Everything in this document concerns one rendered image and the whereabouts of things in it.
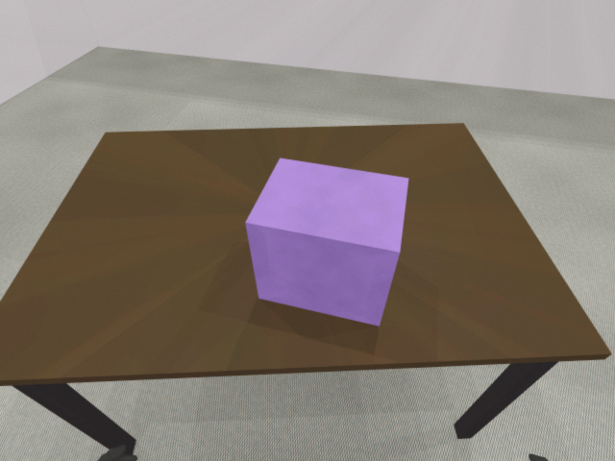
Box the carton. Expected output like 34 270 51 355
245 158 408 326

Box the table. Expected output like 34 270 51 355
0 123 612 454

